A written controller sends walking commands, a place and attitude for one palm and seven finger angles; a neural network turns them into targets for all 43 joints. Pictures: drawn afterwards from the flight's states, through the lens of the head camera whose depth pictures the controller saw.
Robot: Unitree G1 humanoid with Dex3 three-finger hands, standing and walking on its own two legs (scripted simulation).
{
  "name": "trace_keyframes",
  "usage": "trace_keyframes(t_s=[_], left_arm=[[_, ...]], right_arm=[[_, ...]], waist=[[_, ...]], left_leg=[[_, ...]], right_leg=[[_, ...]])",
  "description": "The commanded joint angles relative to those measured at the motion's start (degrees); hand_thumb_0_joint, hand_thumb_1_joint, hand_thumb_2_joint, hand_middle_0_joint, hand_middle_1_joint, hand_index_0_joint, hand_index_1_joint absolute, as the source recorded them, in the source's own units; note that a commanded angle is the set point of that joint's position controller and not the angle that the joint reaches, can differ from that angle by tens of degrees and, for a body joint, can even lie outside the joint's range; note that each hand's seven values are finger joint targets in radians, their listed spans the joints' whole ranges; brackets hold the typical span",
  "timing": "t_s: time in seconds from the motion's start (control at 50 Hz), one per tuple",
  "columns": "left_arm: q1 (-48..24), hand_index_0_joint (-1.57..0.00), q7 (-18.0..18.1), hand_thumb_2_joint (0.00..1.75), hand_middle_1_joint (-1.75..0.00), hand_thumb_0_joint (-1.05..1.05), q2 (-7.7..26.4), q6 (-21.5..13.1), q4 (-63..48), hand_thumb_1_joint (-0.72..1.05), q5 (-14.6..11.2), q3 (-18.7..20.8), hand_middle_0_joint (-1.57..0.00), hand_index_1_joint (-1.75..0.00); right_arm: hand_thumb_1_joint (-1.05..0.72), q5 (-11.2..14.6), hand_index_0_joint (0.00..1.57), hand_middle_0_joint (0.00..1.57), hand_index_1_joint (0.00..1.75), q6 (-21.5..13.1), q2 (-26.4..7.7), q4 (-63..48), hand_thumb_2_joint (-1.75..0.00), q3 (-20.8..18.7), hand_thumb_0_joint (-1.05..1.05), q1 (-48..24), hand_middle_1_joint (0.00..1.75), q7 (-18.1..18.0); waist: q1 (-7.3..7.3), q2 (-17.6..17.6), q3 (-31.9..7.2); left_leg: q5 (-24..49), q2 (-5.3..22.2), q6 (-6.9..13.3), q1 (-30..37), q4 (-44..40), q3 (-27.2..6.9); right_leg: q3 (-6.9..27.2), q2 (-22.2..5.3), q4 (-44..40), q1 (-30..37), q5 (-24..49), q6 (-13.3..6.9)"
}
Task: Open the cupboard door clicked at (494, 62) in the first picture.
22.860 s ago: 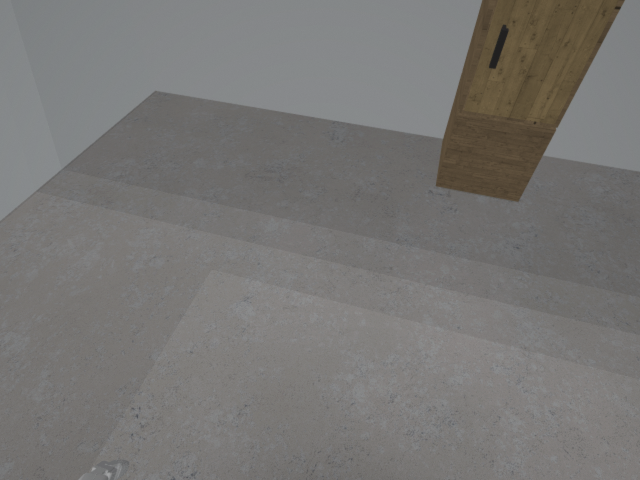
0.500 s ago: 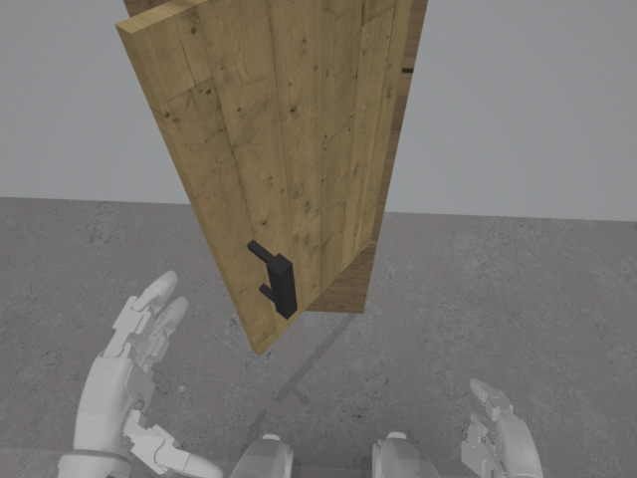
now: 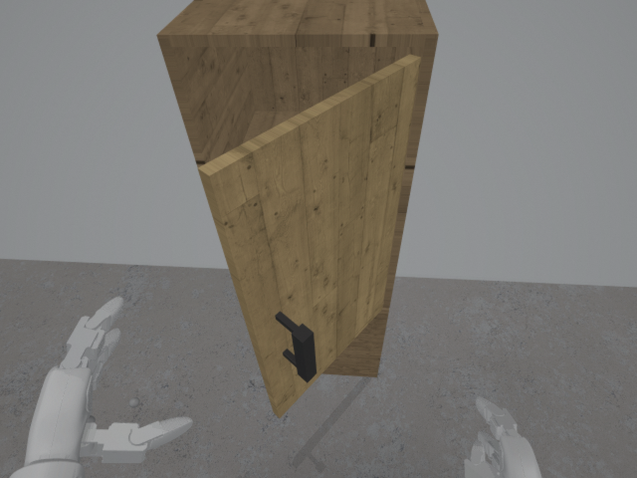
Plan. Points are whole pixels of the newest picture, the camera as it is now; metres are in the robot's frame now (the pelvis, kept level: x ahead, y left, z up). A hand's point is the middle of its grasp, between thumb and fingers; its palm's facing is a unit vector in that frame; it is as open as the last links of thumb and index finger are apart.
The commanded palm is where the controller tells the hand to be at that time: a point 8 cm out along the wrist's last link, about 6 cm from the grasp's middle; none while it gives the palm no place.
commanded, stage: draw the hand back to the body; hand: left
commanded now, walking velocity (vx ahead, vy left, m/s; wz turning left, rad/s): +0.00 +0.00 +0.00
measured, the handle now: (295, 346) +0.32 +0.07 -0.05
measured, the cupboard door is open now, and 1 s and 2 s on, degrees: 52 52 52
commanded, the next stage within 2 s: step back with the hand held close in 0.78 s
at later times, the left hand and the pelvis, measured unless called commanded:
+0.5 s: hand (35, 315) +0.20 +0.26 +0.21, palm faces +0.48 -0.77 -0.41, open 8.1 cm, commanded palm +0.15 +0.29 +0.20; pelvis +0.01 -0.01 +0.03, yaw -1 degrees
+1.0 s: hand (40, 318) +0.20 +0.25 +0.21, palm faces +0.46 -0.78 -0.43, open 7.4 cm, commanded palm +0.14 +0.29 +0.21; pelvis -0.01 -0.01 +0.04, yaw -2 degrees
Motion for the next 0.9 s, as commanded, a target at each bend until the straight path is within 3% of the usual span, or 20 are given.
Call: trace_keyframes(t_s=[0.0, 0.08, 0.12, 0.18, 0.2, 0.38, 0.44, 0.62, 0.68, 0.76, 0.86, 0.88], left_arm=[[-4.4, -0.18, 1.2, 0.62, -0.30, 0.00, 7.9, -4.2, -13.2, 0.23, 0.1, 8.1, -0.18, -0.30], [-5.2, -0.18, 0.9, 0.68, -0.30, 0.00, 8.7, -4.9, -12.7, 0.37, -0.3, 10.8, -0.18, -0.30], [-6.0, -0.18, 0.8, 0.70, -0.30, 0.00, 9.6, -5.2, -11.5, 0.44, -0.3, 12.6, -0.18, -0.30], [-7.8, -0.19, 0.6, 0.75, -0.30, 0.00, 10.2, -6.1, -12.5, 0.55, -0.6, 14.7, -0.19, -0.30], [-8.8, -0.19, 0.5, 0.76, -0.30, 0.00, 10.4, -6.4, -12.9, 0.58, -0.7, 15.3, -0.19, -0.30], [-15.1, -0.20, 0.5, 0.90, -0.30, 0.00, 13.8, -8.9, -12.4, 0.90, -1.5, 22.3, -0.20, -0.30], [-11.7, -0.20, -0.5, 0.90, -0.30, 0.00, 9.1, -8.4, -6.6, 0.90, -1.9, 18.7, -0.20, -0.30], [-14.3, -0.20, 0.0, 0.90, -0.30, 0.00, 13.8, -9.7, -12.8, 0.90, -1.1, 21.8, -0.20, -0.30], [-13.9, -0.20, -0.1, 0.90, -0.30, 0.00, 12.5, -9.6, -10.8, 0.90, -1.3, 21.2, -0.20, -0.30], [-14.2, -0.20, -0.2, 0.90, -0.30, 0.00, 11.7, -9.7, -10.1, 0.90, -1.1, 20.4, -0.20, -0.30], [-14.4, -0.20, -0.4, 0.90, -0.30, 0.00, 11.2, -9.8, -9.1, 0.90, -1.2, 19.9, -0.20, -0.30], [-19.1, -0.20, -0.2, 0.90, -0.30, 0.00, 12.8, -10.3, -12.0, 0.90, -1.0, 20.6, -0.20, -0.30]], right_arm=[[-0.90, -0.1, 0.20, 0.20, 0.30, -4.7, -5.8, -7.2, -0.90, -2.0, 0.00, -5.8, 0.30, -0.5], [-0.90, -0.4, 0.20, 0.20, 0.30, -6.0, -5.7, -5.0, -0.90, -2.0, 0.00, -7.1, 0.30, 0.1], [-0.90, -0.4, 0.20, 0.20, 0.30, -6.5, -5.8, -4.1, -0.90, -2.0, 0.00, -8.1, 0.30, 0.3], [-0.90, -0.6, 0.20, 0.20, 0.30, -7.2, -5.6, -2.7, -0.90, -2.1, 0.00, -8.6, 0.30, 0.8], [-0.90, -0.7, 0.20, 0.20, 0.30, -7.4, -5.8, -2.5, -0.90, -2.2, 0.00, -8.7, 0.30, 0.9], [-0.90, -1.1, 0.20, 0.20, 0.30, -8.0, -6.0, 0.5, -0.90, -3.0, 0.00, -11.0, 0.30, 1.5], [-0.90, -1.0, 0.20, 0.20, 0.30, -7.4, -6.1, 1.2, -0.90, -3.3, 0.00, -11.4, 0.30, 2.0], [-0.90, -1.6, 0.20, 0.20, 0.30, -7.9, -6.1, 1.5, -0.90, -3.8, 0.00, -12.4, 0.30, 1.8], [-0.90, -1.5, 0.20, 0.20, 0.30, -8.0, -5.9, 1.9, -0.90, -3.8, 0.00, -12.5, 0.30, 1.7], [-0.90, -1.6, 0.20, 0.20, 0.30, -8.3, -5.9, 2.5, -0.90, -3.9, 0.00, -12.5, 0.30, 1.7], [-0.90, -1.6, 0.20, 0.20, 0.30, -8.2, -6.0, 2.7, -0.90, -4.1, 0.00, -12.9, 0.30, 1.8], [-0.90, -1.7, 0.20, 0.20, 0.30, -8.3, -6.1, 2.7, -0.90, -4.1, 0.00, -13.2, 0.30, 1.8]], waist=[[0.04, -1.3, -1.0], [0.75, -0.2, 0.0], [1.07, -2.6, 1.6], [1.24, 0.3, 1.9], [1.29, -0.2, 1.7], [1.94, -0.1, 2.5], [1.53, -2.2, 6.1], [2.36, 0.5, 0.6], [2.12, -0.8, 3.7], [1.90, 0.5, 4.2], [1.94, -1.6, 4.8], [1.73, -0.6, 3.6]], left_leg=[[19.9, 0.6, 0.3, 3.8, -13.1, 0.8], [23.7, 0.6, 0.1, 6.8, -16.0, 1.3], [25.1, 0.9, 0.0, 7.7, -17.5, 1.4], [27.2, 0.9, -0.1, 10.0, -19.4, 1.9], [27.7, 1.0, -0.2, 10.5, -20.2, 1.7], [26.3, 0.8, 0.0, 14.2, -24.0, 2.9], [25.0, 1.1, 0.2, 14.0, -25.0, 3.3], [26.9, 0.3, 0.3, 16.9, -25.8, 3.5], [25.0, 0.4, 0.4, 16.6, -26.4, 3.7], [24.9, 0.4, 0.4, 17.4, -26.7, 4.0], [23.1, 0.4, 0.4, 17.4, -27.6, 3.8], [23.1, 0.2, 0.5, 17.9, -27.6, 3.8]], right_leg=[[-1.4, 1.0, -10.0, 9.9, 13.5, -1.8], [-1.2, 1.0, -12.8, 14.1, 16.9, -1.8], [-1.4, 1.1, -14.4, 15.9, 18.4, -1.8], [-1.1, 1.2, -16.1, 17.8, 20.1, -1.7], [-1.2, 1.3, -16.5, 18.4, 20.1, -1.7], [-0.4, 1.6, -20.9, 21.8, 20.8, -1.6], [-0.5, 1.6, -22.1, 21.0, 19.8, -1.3], [0.2, 1.7, -23.2, 24.9, 22.1, -1.6], [0.2, 1.9, -24.4, 23.3, 20.4, -1.4], [0.3, 2.0, -25.0, 22.9, 20.2, -1.3], [0.3, 2.2, -25.8, 22.8, 18.0, -1.2], [0.5, 2.1, -25.9, 23.2, 18.3, -1.2]])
